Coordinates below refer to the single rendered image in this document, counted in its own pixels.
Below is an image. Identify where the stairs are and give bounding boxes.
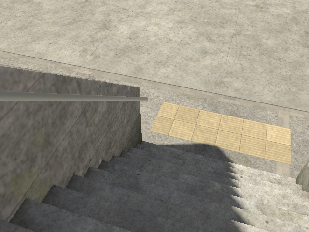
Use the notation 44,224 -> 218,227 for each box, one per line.
0,140 -> 309,232

